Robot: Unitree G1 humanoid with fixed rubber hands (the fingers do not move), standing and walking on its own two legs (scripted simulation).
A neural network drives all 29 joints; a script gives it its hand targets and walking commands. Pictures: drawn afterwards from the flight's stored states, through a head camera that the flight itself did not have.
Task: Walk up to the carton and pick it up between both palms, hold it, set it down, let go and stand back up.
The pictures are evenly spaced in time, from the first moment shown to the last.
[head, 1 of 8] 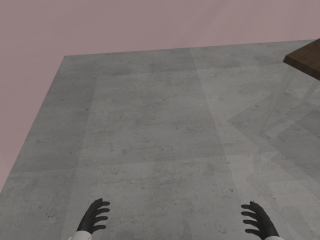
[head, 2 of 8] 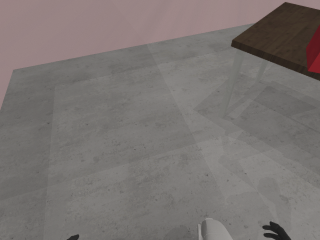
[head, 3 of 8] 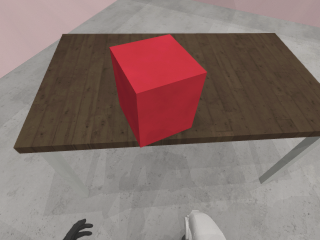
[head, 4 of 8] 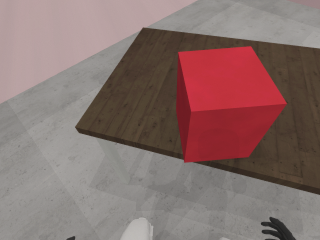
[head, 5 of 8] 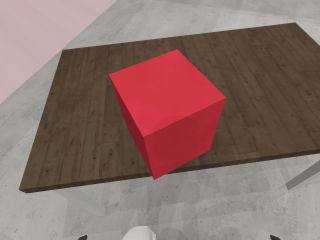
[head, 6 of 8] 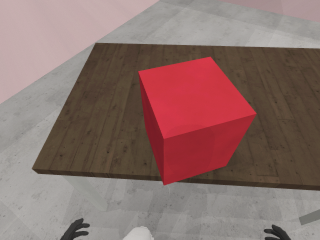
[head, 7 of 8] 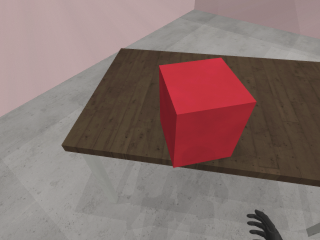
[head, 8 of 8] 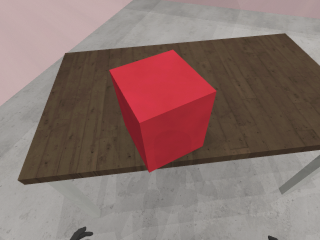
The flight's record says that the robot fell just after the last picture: no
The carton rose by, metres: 0.00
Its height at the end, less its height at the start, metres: +0.00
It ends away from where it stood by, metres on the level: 0.00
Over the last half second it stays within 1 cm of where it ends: yes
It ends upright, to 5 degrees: yes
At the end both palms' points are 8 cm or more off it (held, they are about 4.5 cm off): yes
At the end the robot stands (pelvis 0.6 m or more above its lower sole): yes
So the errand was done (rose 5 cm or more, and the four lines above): no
